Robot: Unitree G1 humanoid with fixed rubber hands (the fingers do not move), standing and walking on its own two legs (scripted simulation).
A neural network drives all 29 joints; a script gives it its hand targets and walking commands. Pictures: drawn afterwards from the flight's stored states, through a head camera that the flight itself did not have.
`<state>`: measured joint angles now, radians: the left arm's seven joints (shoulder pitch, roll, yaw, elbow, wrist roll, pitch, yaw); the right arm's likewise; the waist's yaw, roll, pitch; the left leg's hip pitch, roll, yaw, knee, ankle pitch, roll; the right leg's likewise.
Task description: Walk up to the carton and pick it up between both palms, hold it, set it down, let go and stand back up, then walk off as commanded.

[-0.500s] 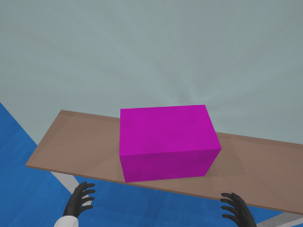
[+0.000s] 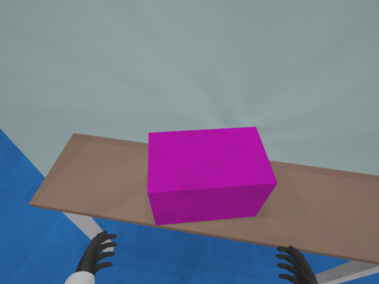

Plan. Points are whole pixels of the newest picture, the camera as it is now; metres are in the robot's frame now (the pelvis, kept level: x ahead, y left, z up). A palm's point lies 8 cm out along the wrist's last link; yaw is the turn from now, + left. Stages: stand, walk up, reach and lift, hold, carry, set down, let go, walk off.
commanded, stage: set down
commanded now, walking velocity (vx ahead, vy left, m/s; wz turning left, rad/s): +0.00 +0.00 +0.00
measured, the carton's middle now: (205, 176) +0.38 +0.00 -0.05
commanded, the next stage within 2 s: let go in 0.26 s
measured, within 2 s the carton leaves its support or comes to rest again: neither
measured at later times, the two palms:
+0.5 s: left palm (88, 271) +0.16 +0.24 -0.07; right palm out of the picture +0.14 -0.23 -0.08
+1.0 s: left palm (65, 281) +0.14 +0.28 -0.08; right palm out of the picture +0.12 -0.27 -0.08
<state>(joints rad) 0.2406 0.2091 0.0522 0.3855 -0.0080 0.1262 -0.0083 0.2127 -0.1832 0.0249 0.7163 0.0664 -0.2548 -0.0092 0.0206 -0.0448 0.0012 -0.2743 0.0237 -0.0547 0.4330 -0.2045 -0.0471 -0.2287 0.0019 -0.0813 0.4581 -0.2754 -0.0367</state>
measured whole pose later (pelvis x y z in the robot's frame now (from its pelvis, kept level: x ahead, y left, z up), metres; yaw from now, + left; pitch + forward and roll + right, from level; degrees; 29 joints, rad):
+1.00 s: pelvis -0.01 +0.01 +0.00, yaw +0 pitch +0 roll -1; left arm 0.24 0.31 0.05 0.54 0.05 0.02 0.01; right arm 0.21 -0.31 0.00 0.76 0.01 -0.04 0.00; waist 0.02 -0.03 -0.02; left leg -0.27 0.03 -0.05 0.49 -0.23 -0.04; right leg -0.20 0.01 -0.08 0.46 -0.27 -0.03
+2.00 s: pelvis -0.02 +0.02 +0.00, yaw +0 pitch -1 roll -1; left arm 0.24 0.35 0.05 0.82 0.02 -0.02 0.00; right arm 0.21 -0.33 0.00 0.87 0.01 -0.02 0.00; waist 0.02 -0.01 -0.04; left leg -0.27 0.02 -0.05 0.50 -0.21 -0.02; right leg -0.20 0.00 -0.08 0.46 -0.25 -0.02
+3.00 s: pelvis -0.10 +0.07 -0.01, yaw +2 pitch -3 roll -4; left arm 0.20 0.40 0.05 0.85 -0.02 0.04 0.02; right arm 0.20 -0.41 -0.03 0.83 0.01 0.04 0.00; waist 0.01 0.03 0.16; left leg -0.30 0.00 -0.07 0.59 -0.24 0.04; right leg -0.37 0.08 -0.05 1.09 -0.45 -0.01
